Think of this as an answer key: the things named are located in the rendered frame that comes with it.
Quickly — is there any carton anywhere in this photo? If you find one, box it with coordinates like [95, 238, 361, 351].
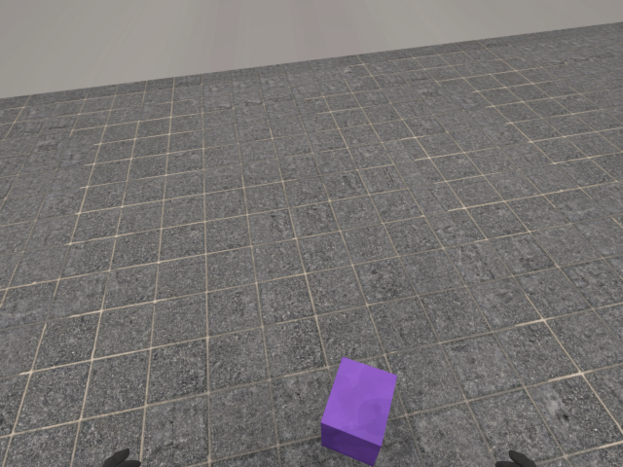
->
[320, 357, 397, 466]

